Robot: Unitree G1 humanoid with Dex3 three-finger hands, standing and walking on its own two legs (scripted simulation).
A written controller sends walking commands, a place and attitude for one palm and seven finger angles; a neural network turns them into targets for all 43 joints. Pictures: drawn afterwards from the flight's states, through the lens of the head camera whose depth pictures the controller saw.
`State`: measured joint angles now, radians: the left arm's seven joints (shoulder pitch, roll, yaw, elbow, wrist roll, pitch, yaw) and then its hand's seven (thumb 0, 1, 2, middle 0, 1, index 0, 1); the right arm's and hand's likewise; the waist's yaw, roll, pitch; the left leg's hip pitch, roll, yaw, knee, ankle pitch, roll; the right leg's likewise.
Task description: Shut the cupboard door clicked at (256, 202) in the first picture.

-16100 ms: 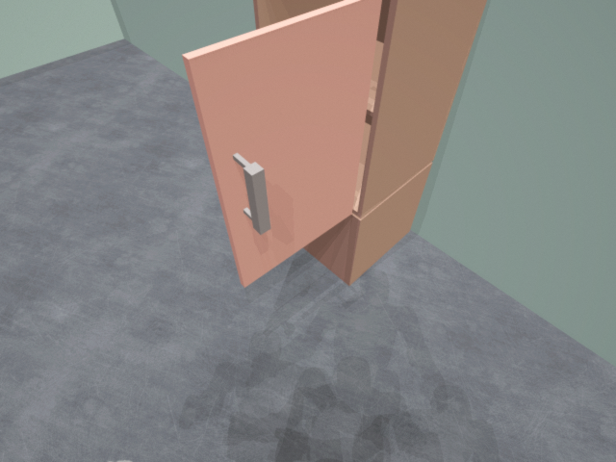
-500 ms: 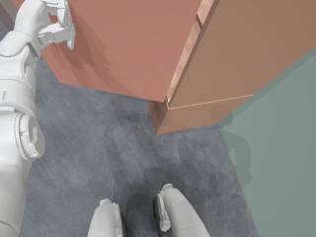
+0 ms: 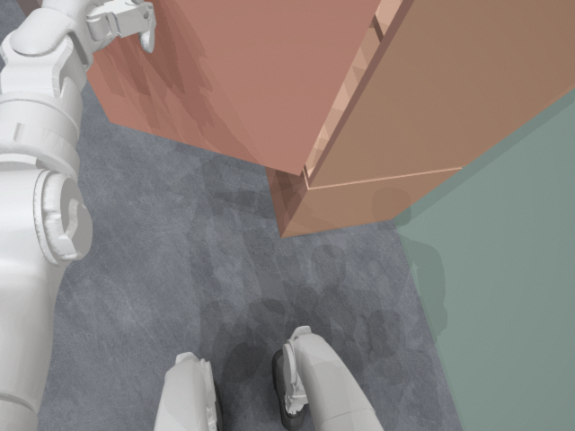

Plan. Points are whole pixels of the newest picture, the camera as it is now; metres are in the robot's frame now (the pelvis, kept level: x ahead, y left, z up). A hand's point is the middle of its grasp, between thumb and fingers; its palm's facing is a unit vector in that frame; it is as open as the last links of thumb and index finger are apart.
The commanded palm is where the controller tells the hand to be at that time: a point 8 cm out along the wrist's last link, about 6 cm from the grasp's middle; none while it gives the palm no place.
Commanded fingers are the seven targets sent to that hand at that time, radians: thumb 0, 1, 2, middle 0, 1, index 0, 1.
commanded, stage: pull the fist back off the door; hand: left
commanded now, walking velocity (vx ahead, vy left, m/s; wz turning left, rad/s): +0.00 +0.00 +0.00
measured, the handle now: out of the picture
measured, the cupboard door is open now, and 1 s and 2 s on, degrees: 65 59 59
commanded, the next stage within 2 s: draw the hand back to the body in 0.82 s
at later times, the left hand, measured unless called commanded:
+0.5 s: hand (168, 19) +0.59 +0.06 +0.11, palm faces +0.01 -1.00 -0.03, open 3.1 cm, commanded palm +0.54 +0.10 +0.11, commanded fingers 0.00 0.90 0.90 -1.30 -1.50 -1.30 -1.50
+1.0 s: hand (190, 61) +0.53 +0.04 +0.11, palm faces +0.01 -1.00 -0.04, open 3.1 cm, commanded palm +0.48 +0.11 +0.12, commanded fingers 0.00 0.90 0.90 -1.30 -1.50 -1.30 -1.50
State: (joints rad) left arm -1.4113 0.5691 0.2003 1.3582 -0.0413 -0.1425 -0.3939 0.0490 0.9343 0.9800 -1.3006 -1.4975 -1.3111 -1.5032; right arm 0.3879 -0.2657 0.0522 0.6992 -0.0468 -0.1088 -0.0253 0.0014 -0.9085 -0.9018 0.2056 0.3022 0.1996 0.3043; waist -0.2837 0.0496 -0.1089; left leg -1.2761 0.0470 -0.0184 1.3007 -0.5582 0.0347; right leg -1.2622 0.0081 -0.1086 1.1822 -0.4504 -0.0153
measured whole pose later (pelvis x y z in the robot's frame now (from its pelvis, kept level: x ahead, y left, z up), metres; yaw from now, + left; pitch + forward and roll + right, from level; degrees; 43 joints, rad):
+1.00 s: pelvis +0.02 -0.02 +0.04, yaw +2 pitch +22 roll +0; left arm -0.93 0.18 0.19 1.16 0.01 -0.48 0.12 0.02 0.90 0.89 -1.30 -1.50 -1.30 -1.50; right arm 0.30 -0.23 -0.01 0.62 -0.05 0.03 0.06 0.00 -0.91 -0.90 0.20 0.30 0.20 0.30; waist -0.16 0.03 -0.13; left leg -0.95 0.03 0.02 1.08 -0.51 0.00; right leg -0.99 0.00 -0.07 1.05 -0.45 -0.04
